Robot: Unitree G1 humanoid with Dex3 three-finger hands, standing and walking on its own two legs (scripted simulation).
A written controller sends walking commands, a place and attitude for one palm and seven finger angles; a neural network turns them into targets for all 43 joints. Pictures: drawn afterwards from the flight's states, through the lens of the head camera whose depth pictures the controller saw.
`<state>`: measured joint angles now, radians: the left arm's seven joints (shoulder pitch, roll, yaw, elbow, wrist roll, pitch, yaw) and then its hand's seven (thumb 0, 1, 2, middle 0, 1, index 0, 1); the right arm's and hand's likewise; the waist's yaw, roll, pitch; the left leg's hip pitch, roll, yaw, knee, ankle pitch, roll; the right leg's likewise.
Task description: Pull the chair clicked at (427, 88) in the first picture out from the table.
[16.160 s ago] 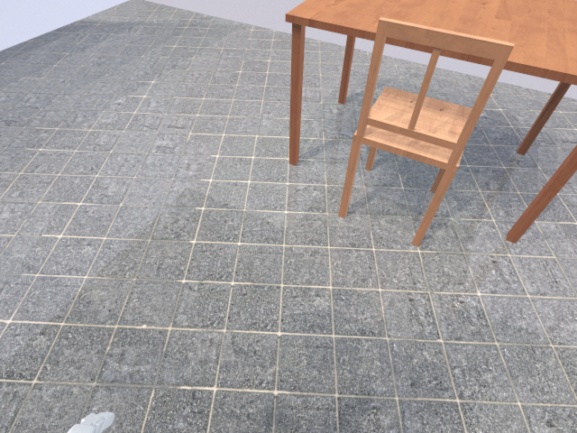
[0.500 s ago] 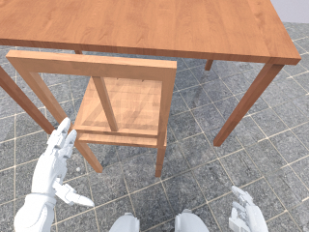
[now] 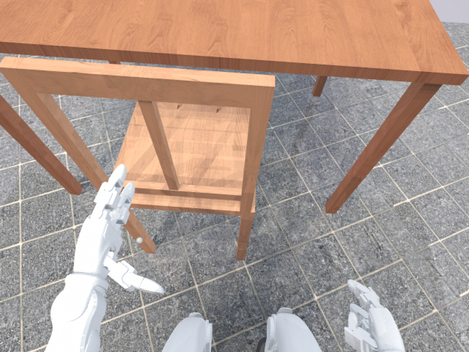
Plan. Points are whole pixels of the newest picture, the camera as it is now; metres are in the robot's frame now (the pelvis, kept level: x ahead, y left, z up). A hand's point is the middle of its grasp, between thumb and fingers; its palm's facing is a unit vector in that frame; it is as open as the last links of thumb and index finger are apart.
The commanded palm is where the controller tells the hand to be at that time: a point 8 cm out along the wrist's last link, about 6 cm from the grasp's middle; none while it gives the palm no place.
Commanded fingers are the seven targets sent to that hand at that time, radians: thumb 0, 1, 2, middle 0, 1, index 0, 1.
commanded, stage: aim the fingers beside a spindle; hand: left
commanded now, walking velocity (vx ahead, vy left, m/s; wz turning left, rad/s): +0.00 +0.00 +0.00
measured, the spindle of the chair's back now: (163, 151) +0.46 +0.16 +0.02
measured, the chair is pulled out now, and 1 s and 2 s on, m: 0.00 0.00 0.00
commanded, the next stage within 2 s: push the fingers through the gap in 1.00 s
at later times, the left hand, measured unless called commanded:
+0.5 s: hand (155, 230) +0.31 +0.15 +0.01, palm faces -0.06 -1.00 -0.01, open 16.9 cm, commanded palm +0.29 +0.21 +0.02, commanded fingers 0.00 -0.50 0.30 -0.06 -0.08 -0.06 -0.08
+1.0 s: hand (152, 229) +0.31 +0.15 +0.01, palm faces -0.04 -1.00 -0.03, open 16.9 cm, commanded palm +0.29 +0.21 +0.02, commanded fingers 0.00 -0.50 0.30 -0.06 -0.08 -0.06 -0.08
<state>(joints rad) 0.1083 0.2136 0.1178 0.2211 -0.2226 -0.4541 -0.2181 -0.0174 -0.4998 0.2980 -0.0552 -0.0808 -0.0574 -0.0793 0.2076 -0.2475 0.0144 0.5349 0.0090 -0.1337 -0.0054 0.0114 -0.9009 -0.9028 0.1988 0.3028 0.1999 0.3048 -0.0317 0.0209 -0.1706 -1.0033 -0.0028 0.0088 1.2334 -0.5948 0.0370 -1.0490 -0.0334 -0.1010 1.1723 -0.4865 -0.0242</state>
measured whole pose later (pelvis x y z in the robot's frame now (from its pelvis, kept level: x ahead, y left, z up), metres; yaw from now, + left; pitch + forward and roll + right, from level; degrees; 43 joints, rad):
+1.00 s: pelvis +0.00 +0.00 -0.01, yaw +0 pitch +23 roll -2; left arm 0.02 0.20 0.09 0.27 -0.18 -0.45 -0.14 -0.02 -0.50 0.30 -0.06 -0.08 -0.06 -0.08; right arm 0.20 -0.24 0.01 0.52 0.01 -0.06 0.01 0.01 -0.90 -0.90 0.20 0.30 0.20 0.30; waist -0.04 0.02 -0.17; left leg -1.06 0.00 0.01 1.28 -0.61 0.04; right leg -1.11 -0.03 -0.10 1.22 -0.50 -0.03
